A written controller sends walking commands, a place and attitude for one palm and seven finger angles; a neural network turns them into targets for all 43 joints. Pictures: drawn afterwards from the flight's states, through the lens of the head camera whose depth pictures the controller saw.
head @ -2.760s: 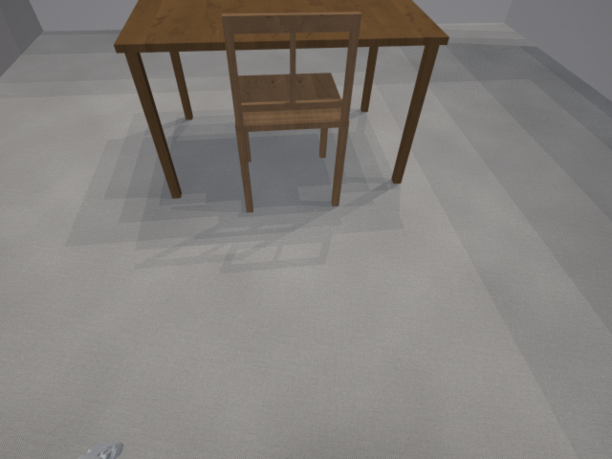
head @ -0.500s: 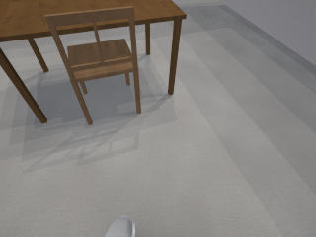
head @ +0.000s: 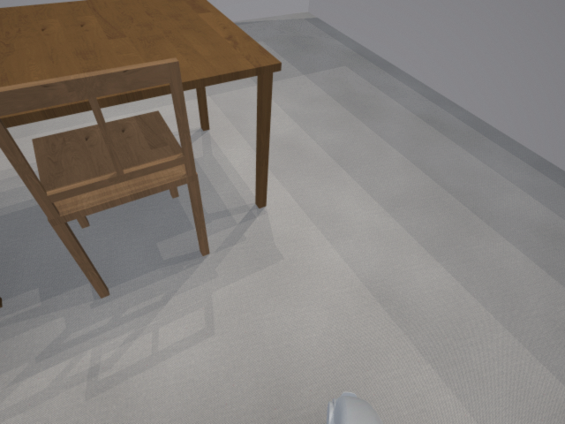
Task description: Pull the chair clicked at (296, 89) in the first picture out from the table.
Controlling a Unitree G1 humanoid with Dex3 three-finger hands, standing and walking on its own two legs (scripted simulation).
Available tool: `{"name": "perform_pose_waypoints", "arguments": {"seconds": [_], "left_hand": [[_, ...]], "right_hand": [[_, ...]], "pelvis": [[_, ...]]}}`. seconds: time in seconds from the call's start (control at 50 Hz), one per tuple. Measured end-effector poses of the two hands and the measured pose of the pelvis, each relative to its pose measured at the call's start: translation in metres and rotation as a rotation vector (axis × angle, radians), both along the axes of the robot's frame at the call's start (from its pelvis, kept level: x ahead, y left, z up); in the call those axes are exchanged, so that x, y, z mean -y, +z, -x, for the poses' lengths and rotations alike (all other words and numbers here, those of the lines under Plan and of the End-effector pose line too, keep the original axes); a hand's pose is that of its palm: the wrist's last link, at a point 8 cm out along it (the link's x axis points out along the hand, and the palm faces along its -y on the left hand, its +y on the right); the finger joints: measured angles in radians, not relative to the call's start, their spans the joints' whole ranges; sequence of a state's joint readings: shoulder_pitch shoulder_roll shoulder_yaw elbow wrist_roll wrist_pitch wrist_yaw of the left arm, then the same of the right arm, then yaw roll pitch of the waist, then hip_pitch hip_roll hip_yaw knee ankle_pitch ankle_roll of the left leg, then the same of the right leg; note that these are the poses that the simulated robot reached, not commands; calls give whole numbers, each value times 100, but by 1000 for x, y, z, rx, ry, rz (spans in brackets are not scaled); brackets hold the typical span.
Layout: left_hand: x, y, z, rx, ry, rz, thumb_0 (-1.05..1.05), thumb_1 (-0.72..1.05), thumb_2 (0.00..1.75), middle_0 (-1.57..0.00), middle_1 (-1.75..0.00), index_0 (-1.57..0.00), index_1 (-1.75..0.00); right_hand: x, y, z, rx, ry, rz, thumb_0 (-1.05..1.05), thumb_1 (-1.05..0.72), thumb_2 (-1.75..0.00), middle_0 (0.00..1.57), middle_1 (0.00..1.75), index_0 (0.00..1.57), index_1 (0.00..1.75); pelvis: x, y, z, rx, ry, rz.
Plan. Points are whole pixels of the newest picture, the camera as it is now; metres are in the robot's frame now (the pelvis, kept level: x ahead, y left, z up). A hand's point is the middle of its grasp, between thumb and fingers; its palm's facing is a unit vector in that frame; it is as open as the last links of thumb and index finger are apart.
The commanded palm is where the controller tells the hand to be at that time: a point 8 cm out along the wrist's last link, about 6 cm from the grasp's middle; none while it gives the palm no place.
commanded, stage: walk to a spot facing it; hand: left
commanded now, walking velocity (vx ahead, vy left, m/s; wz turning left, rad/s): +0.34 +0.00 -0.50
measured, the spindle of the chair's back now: (107, 138) +0.78 +0.50 -0.10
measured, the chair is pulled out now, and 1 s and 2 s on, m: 0.00 0.00 0.00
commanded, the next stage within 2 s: turn to face it in 0.32 s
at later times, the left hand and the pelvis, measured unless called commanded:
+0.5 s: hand (217, 330) +0.32 +0.13 -0.18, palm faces -0.17 -0.96 -0.23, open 7.3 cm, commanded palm none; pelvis +0.22 -0.05 -0.01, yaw -11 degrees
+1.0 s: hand (201, 288) +0.40 +0.18 -0.17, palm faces +0.09 -0.97 -0.24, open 7.4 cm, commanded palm none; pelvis +0.33 -0.03 +0.00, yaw +2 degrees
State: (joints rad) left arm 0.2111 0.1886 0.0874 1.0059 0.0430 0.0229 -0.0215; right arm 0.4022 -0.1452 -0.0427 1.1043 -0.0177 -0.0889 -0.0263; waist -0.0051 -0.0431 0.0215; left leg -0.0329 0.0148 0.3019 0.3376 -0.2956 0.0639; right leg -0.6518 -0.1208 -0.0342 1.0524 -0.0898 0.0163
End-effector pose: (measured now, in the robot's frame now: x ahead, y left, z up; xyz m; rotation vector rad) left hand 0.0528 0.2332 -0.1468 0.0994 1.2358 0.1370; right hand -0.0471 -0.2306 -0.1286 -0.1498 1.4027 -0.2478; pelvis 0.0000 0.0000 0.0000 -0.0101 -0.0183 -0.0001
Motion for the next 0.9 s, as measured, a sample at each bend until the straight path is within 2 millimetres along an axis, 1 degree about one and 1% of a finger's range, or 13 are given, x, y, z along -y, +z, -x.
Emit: {"name": "perform_pose_waypoints", "arguments": {"seconds": [0.08,0.18,0.24,0.3,0.34,0.38,0.48,0.54,0.6,0.66,0.72,0.78,0.9], "left_hand": [[12,-1,-62,0,-80,8,0,91,90,-19,-30,-19,-30],[42,-8,-151,28,-185,16,1,91,90,-19,-30,-19,-30],[62,-14,-204,81,-228,14,1,91,90,-19,-30,-19,-30],[73,-18,-237,129,-222,4,0,91,90,-20,-30,-20,-30],[75,-15,-246,115,-213,-5,0,91,90,-20,-30,-20,-30],[73,-10,-250,82,-211,-21,0,91,90,-20,-30,-20,-30],[55,2,-262,7,-222,-77,0,93,90,-20,-30,-20,-30],[48,3,-271,-19,-206,-77,0,92,90,-20,-30,-20,-30],[41,-3,-281,-24,-163,-58,0,92,90,-20,-30,-20,-30],[34,-17,-290,-29,-101,-31,0,91,90,-20,-30,-20,-30],[26,-28,-296,-55,-49,-16,0,91,90,-20,-30,-20,-30],[20,-24,-301,-83,-34,-18,0,91,90,-20,-30,-20,-30],[9,-6,-320,-62,3,-47,1,91,90,-20,-30,-20,-30]], "right_hand": [[-17,-4,10,-89,-81,-41,0,-92,-90,20,30,20,30],[-33,-9,10,-210,-183,-98,0,-91,-90,20,30,20,30],[-32,-16,-2,-274,-227,-129,0,-91,-90,20,30,20,30],[-17,-26,-37,-273,-246,-138,0,-91,-90,20,30,20,30],[-1,-29,-78,-204,-237,-116,1,-91,-90,20,30,20,30],[17,-29,-129,-100,-217,-85,1,-91,-90,20,30,20,30],[50,-17,-254,164,-160,-19,0,-91,-90,20,30,20,30],[56,-9,-311,251,-116,-4,0,-92,-90,20,30,19,30],[50,-6,-355,272,-59,0,0,-92,-90,20,30,19,30],[37,-10,-390,258,7,3,0,-92,-90,20,30,19,30],[23,-12,-414,238,57,-2,0,-91,-90,20,30,19,30],[13,-10,-425,222,69,-8,0,-91,-90,20,30,20,30],[21,-4,-433,173,91,0,-1,-93,-90,20,30,20,30]], "pelvis": [[3,-3,-36,-2,-35,3],[16,-13,-86,-13,-82,8],[30,-24,-121,-14,-109,10],[44,-31,-150,-5,-136,4],[48,-27,-165,6,-148,11],[50,-20,-181,5,-162,13],[49,-9,-216,-13,-187,9],[44,-7,-239,-17,-181,14],[37,-8,-264,-12,-154,26],[28,-16,-291,-2,-115,42],[20,-21,-308,-1,-90,20],[15,-16,-316,-6,-74,18],[14,-6,-324,-26,-17,19]]}}
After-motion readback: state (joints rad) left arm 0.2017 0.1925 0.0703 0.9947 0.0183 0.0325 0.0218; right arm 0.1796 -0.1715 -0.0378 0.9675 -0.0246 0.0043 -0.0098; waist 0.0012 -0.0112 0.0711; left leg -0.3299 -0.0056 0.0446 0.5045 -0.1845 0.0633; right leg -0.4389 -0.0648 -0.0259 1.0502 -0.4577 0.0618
